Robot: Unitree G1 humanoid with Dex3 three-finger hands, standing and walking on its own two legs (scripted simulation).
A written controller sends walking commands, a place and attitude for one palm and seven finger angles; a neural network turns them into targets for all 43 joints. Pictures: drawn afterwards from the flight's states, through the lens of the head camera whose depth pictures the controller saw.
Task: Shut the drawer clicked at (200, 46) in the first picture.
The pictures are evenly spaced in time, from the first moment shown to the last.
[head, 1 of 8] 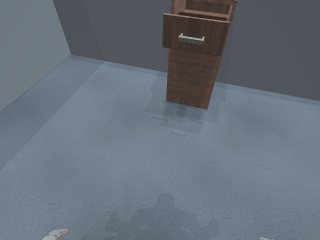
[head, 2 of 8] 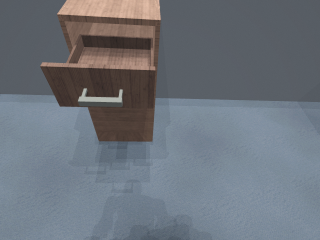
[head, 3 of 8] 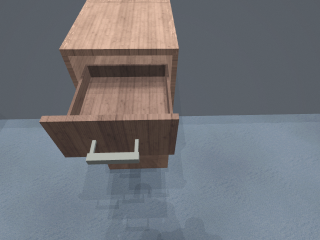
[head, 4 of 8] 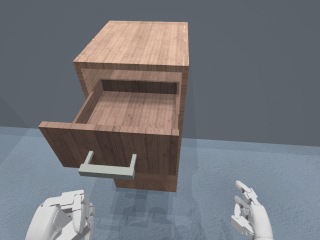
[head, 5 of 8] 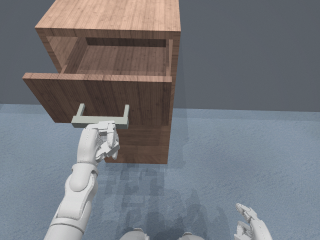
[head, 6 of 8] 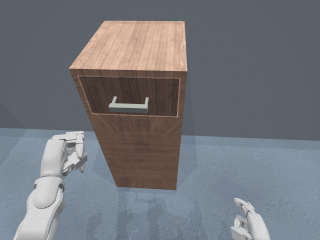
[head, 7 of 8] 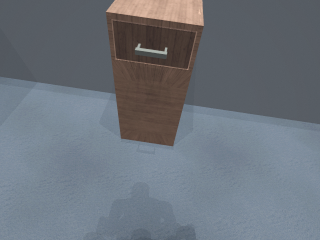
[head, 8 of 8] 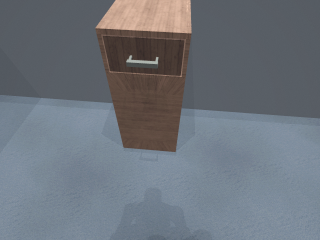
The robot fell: no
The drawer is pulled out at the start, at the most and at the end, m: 0.29 0.29 0.00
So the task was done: yes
